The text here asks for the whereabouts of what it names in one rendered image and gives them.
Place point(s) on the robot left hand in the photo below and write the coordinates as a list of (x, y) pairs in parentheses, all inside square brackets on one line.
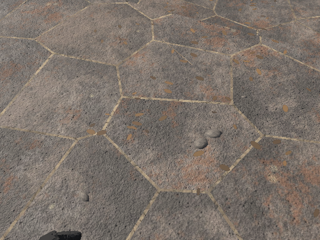
[(63, 235)]

